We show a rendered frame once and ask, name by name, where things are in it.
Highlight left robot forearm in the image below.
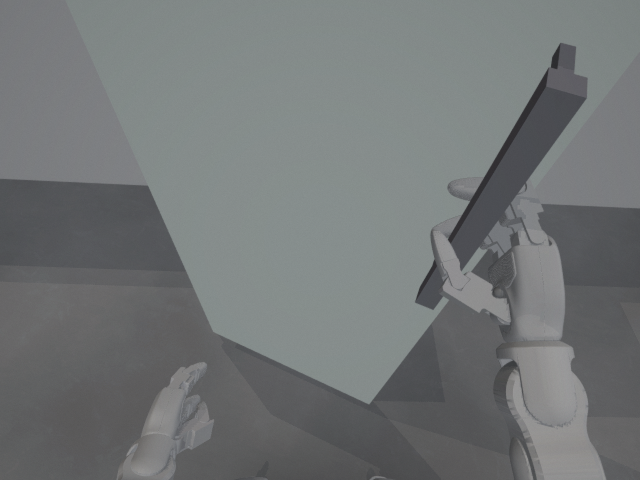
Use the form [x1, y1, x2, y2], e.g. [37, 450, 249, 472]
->
[116, 434, 177, 480]

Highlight fridge door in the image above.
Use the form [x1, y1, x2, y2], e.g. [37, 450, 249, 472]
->
[65, 0, 640, 404]

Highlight right robot hand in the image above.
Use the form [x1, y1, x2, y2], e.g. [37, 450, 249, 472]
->
[430, 177, 565, 342]

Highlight handle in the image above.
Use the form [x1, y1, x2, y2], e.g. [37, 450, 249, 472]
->
[415, 43, 588, 310]

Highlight right robot forearm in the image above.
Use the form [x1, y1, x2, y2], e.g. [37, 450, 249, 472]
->
[493, 341, 606, 480]

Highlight left robot hand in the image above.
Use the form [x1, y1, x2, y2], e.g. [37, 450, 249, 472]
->
[141, 362, 214, 455]

